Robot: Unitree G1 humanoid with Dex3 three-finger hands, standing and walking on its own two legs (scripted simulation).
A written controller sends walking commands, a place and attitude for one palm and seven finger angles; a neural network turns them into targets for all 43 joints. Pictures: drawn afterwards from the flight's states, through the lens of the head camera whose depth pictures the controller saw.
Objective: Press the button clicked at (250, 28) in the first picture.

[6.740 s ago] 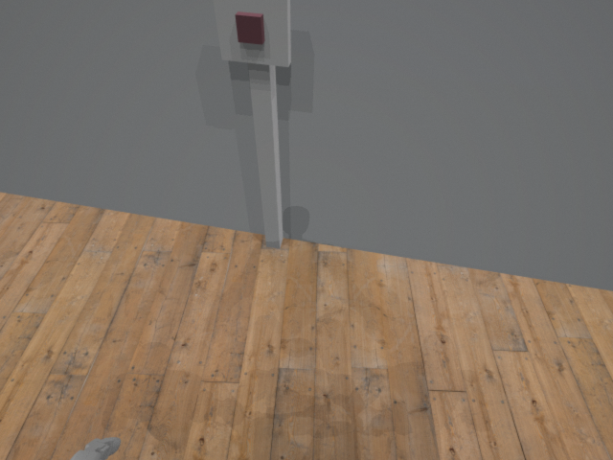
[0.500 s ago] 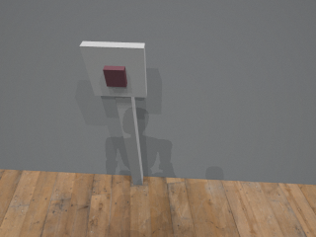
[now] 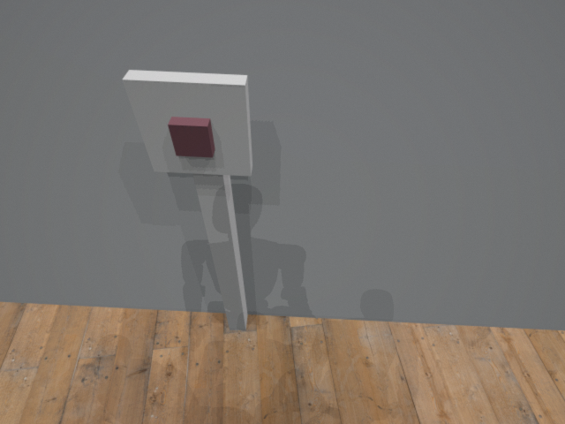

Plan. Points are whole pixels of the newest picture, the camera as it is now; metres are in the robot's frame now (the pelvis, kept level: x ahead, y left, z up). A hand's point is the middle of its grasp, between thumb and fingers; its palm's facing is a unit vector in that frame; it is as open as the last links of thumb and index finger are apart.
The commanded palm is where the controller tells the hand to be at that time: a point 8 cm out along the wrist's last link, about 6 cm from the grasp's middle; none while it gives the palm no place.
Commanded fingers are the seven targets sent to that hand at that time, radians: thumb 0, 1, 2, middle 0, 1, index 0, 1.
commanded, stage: come to a stop and stand still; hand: left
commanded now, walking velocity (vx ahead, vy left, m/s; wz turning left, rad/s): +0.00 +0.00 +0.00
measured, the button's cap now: (193, 136) +0.51 +0.19 +0.13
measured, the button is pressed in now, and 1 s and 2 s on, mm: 0 0 0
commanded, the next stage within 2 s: look again from close up in 1.06 s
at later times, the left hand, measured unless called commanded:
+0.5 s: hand out of the picture +0.00 +0.18 -0.17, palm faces +0.03 -0.98 -0.21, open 7.4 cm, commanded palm none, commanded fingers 0.00 0.90 0.90 -0.20 -0.30 -0.20 -0.30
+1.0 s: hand out of the picture -0.01 +0.27 -0.15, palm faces +0.01 -0.95 -0.32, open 7.4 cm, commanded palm none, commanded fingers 0.00 0.90 0.90 -0.20 -0.30 -0.20 -0.30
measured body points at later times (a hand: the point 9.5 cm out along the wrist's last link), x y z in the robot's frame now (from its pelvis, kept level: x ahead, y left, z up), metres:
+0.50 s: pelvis -0.01 +0.00 +0.00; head +0.01 +0.00 +0.45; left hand +0.00 +0.23 -0.15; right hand +0.03 -0.24 -0.15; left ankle -0.01 +0.11 -0.73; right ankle -0.08 -0.10 -0.73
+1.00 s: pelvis -0.06 +0.04 +0.01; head -0.05 +0.04 +0.46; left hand -0.01 +0.32 -0.13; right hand +0.02 -0.24 -0.13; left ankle -0.01 +0.11 -0.73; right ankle -0.08 -0.10 -0.73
